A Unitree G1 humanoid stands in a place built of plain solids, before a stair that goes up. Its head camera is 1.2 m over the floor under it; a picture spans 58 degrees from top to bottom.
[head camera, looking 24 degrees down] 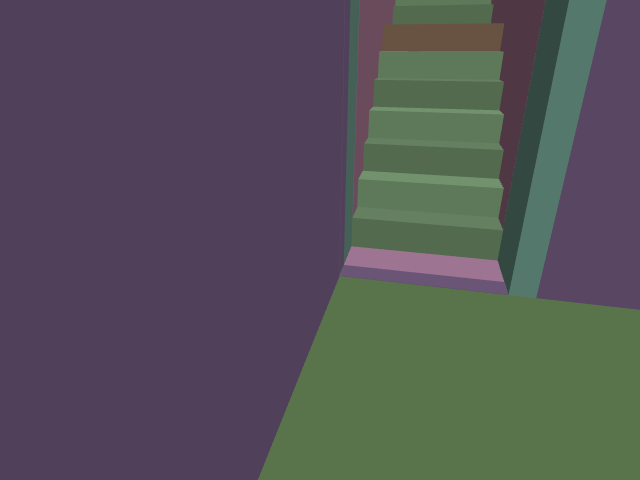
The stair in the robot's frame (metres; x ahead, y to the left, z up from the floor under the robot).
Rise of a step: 0.19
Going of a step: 0.22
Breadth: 0.91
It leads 13 degrees to the right of straight ahead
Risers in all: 7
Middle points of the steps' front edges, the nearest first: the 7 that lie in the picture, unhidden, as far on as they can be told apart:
2.49 -0.65 0.20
2.70 -0.70 0.40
2.91 -0.75 0.59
3.12 -0.80 0.79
3.33 -0.85 0.98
3.54 -0.90 1.17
3.75 -0.95 1.37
